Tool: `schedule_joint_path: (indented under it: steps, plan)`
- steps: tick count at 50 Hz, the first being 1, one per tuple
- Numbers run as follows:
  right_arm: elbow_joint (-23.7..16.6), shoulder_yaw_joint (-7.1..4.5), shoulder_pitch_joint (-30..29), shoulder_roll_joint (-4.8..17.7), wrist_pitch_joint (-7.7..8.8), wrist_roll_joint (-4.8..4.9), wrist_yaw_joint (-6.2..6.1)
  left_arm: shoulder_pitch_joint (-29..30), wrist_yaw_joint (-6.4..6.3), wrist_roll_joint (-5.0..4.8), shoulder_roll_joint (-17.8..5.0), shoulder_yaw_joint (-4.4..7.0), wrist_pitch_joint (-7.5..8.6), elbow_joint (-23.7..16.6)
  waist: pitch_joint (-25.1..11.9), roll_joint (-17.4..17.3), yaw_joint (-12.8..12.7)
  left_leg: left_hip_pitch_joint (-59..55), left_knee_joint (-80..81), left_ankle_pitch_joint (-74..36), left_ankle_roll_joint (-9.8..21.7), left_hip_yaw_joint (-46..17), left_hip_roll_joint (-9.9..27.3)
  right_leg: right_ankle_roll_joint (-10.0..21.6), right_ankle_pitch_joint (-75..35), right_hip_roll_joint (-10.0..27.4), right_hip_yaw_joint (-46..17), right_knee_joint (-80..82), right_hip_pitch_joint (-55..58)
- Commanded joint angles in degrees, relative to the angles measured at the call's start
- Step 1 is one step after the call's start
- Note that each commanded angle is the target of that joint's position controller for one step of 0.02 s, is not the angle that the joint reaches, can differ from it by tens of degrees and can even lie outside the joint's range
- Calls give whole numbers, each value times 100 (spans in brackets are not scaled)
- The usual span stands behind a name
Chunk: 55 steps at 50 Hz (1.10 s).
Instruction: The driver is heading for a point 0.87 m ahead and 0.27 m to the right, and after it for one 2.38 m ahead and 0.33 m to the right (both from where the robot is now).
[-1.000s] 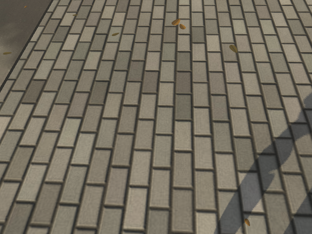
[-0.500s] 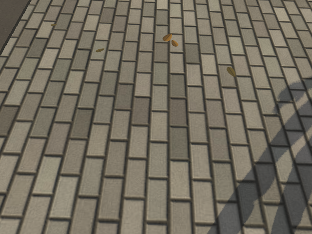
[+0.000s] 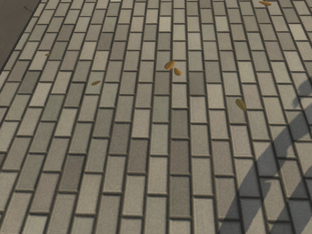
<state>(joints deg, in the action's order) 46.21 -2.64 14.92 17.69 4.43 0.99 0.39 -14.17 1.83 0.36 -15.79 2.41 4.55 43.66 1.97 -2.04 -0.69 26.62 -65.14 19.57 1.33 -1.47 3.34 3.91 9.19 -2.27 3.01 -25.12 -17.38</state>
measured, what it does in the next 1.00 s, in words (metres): walks ahead, turning right: left foot, then right foot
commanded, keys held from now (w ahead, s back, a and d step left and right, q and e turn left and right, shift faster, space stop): w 0.30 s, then w+e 0.70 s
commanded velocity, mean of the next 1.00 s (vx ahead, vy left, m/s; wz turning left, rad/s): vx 0.50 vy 0.00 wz -0.28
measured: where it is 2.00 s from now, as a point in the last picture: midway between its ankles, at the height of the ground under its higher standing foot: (203, 144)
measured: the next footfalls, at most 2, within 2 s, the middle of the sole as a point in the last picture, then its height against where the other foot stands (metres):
left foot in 0.38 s outside the picture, level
right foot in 0.92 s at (201, 198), level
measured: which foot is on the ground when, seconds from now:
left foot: up 0.00-0.36, down 0.38-0.92, up 0.94-1.00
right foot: down 0.00-0.40, up 0.42-0.90, down 0.92-1.00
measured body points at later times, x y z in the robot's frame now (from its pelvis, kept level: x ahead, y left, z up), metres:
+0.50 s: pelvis +0.27 +0.06 -0.01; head +0.31 +0.07 +0.44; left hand +0.32 +0.34 -0.14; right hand +0.43 -0.21 -0.10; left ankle +0.34 +0.15 -0.74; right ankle +0.16 -0.08 -0.65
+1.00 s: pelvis +0.53 -0.03 -0.02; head +0.57 -0.05 +0.43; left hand +0.78 +0.18 -0.11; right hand +0.52 -0.32 -0.15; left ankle +0.42 +0.16 -0.64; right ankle +0.59 -0.12 -0.74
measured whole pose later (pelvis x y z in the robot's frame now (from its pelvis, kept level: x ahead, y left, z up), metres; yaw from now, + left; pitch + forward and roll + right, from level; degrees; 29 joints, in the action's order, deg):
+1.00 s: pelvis +0.53 -0.03 -0.02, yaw -20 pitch +1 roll +1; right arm 49.1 -3.7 13.5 17.0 4.7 1.4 0.0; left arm -8.9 2.2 -1.2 -16.9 4.6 2.3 39.8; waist 4.5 0.0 0.7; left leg 13.9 -66.1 27.9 -0.6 1.9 2.4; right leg 5.9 11.2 -3.1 2.0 -35.6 -25.6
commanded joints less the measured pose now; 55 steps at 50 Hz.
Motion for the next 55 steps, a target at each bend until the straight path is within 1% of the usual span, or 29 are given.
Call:
schedule_joint_path:
  steps: [1, 4, 9, 13, 16, 17, 18, 19, 20, 21, 22, 23, 24, 26, 29, 31, 35, 40, 43, 44, 45, 46, 47, 48, 49, 50, 51, 52, 55]
  plan:
    - [-322, -110, 177, 359, -33, -41, -30, -41, -16, -26, -714, 182, 156, -247, -404, 626, 120, 824, 294, -408, -90, -255, 444, 1055, -910, 1571, -1718, 1537, 934]
    - [-486, -80, -352, 273, -75, -94, -50, -199, -83, -41, -860, 230, 154, -92, -135, 482, 32, 1206, 1169, -1181, -247, -209, 482, 1042, -1169, 1498, -1299, 1775, 946]
    - [-688, -11, -1255, 104, 26, -48, 52, -559, -157, -101, -979, 249, 70, 143, 92, 502, -302, 945, 2827, -2486, -248, 42, 246, 779, -1040, 1260, -716, 1836, 1101]
    - [-904, -7, -1816, 142, 87, 3, 173, -915, -176, -134, -1033, 274, -48, 391, 248, 518, -461, 1072, 3401, -2313, -113, 63, 110, 754, -1151, 1551, -787, 1579, 1764]
    - [-955, -55, -1764, 285, 127, -10, 243, -917, -218, -164, -1096, 313, -136, 490, 167, 615, -286, 773, 3672, -1722, 108, 70, -4, 622, -1842, 1738, -915, 1145, 2182]
    - [-893, -112, -1472, 395, 144, -23, 234, -837, -230, -170, -1146, 324, -160, 490, -3, 683, -82, 280, 3755, -1536, 190, 162, -143, 563, -2555, 1691, -926, 801, 2186]
    - [-699, -220, -795, 572, 158, -40, 199, -706, -239, -171, -1137, 310, -188, 474, -402, 646, 314, -717, 3954, -1627, 324, 308, -299, 443, -3248, 1467, -783, 51, 2003]
    - [-449, -356, 181, 892, 159, -91, 134, -676, -247, -109, -932, 221, -185, 391, -1149, 498, 723, -2356, 3706, -1815, 557, 9, 56, 261, -2791, 1162, -607, -1167, 1221]
    - [-359, -498, 920, 1478, 128, -206, 69, -1126, -222, -28, -354, 40, -101, 193, -2109, -628, 710, -4697, 3646, -1504, 1229, -2084, 1586, -131, -459, 381, -266, -3356, -915]
    - [-301, -423, 1056, 1177, 87, -142, 77, -1282, -203, -143, -315, 10, 3, 272, -2621, -1354, 720, -5139, 4486, -549, 1662, -3852, 2156, -242, 2454, -58, -869, -4508, -2022]
    - [-329, -305, 716, 795, 80, -91, 65, -843, -186, -304, -914, 181, 51, 212, -1674, -766, 766, -4409, 4709, -2, 1364, -3188, 1946, -201, 2219, 305, -1143, -4925, -2524]
    - [-360, -245, 348, 595, 79, -83, 47, -463, -187, -332, -949, 205, 59, 99, -1039, -558, 626, -3622, 4862, -47, 1141, -2378, 1735, -171, 1703, 598, -960, -4812, -2578]
    - [-349, -190, -14, 413, 99, -99, 59, -289, -208, -274, -871, 215, 27, 75, -588, -317, 441, -2856, 5119, -362, 1022, -1820, 1499, -204, 1289, 786, -883, -4511, -2386]
    - [-323, -155, -413, 228, 183, -171, 74, -506, -226, -225, -677, 251, -137, 168, -270, -499, 114, -1971, 5518, -931, 881, -999, 1197, -265, 762, 1016, -933, -4154, -1774]
    - [-183, -224, -504, 355, 285, -203, 60, -467, -245, -208, -435, 239, -306, 104, -66, -285, -29, -1631, 5811, -1736, 958, -253, 1161, -374, 287, 1064, -947, -3914, -1839]
    - [-85, -255, -431, 430, 285, -215, 10, -225, -235, -180, -416, 245, -315, -10, 28, -179, 7, -1772, 5857, -2070, 961, 148, 1115, -428, -256, 1056, -988, -3406, -2112]
    - [20, -297, -284, 613, 209, -171, -80, 477, -77, -155, -253, 171, -234, -238, 183, -38, 257, -2015, 5909, -2300, 823, 844, 987, -382, -1260, 962, -556, -2005, -1974]
    - [232, -389, 175, 830, -2, -37, -113, 1250, 96, -155, -242, 131, -242, -682, 414, 40, 505, -3071, 5568, -2818, 745, 1127, 1333, -152, -863, 848, -205, -1214, -2313]
    - [201, -459, 46, 1039, -135, 40, -150, 1019, 150, -151, -466, 246, -284, -802, 69, -209, 194, -3425, 4640, -5103, 560, 1355, 1373, 146, -28, 422, 219, -1136, -1621]
    - [174, -477, -23, 1099, -182, 61, -164, 561, 143, -163, -633, 344, -307, -729, -228, -281, -95, -3385, 3909, -5865, 493, 1425, 1318, 289, 220, 188, 364, -1136, -997]
    - [144, -460, -141, 1081, -215, 92, -173, -268, 97, -180, -888, 505, -318, -531, -655, -194, -585, -2990, 2776, -5905, 330, 1566, 1123, 491, -36, -72, 418, -777, 189]
    - [66, -375, -80, 885, -178, -8, -184, -1213, -20, -189, -1349, 713, -376, -293, -1173, 301, -976, -1678, 1090, -4395, 58, 1574, 871, 789, -127, 276, -431, -575, 1946]
    - [-254, -107, 423, -6, -29, -237, -108, -1006, -67, -240, -1956, 783, -336, -319, -1496, 1808, -223, 966, -901, 1067, -312, 1125, -358, 1821, 717, 1714, -3654, -62, 3697]
    - [-315, -129, -45, 371, 216, -38, -21, -1144, -21, -171, -1544, 638, -222, -530, -2263, 1126, -583, 1633, -1569, 1550, -233, -289, -526, 2117, 1362, 2160, -5122, 774, 4084]
    - [-495, -205, -609, 662, 346, 178, 32, -945, 1, -124, -1206, 540, -133, -483, -1483, 823, -667, 2103, -1456, 994, -82, -380, -228, 1789, 958, 2025, -4322, 917, 3633]
    - [-504, -180, -683, 609, 417, 129, 12, -617, -1, -147, -1056, 492, -85, -507, -976, 434, -422, 1939, -946, 477, 6, -360, 34, 1565, 412, 1761, -3573, 877, 2828]
    - [-430, -210, -671, 629, 426, -28, -31, -213, -13, -138, -875, 437, -78, -578, -665, 241, -177, 1563, -425, 180, -27, -349, 211, 1402, -217, 1532, -3027, 908, 2056]
    - [-390, -254, -557, 690, 367, -90, -35, 20, -42, -72, -726, 375, -70, -685, -574, 332, 15, 1148, -142, -37, -65, -393, 327, 1344, -726, 1377, -2698, 1018, 1550]
    - [-425, -239, -495, 510, 175, -176, -32, 24, -127, -99, -847, 395, -48, -721, -435, 324, 166, 796, 574, -361, -337, -245, 298, 1375, -1477, 1195, -2235, 1239, 832]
